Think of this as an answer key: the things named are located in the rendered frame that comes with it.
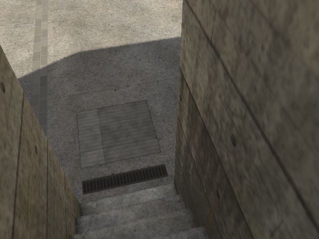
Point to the stairs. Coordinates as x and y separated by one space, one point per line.
153 213

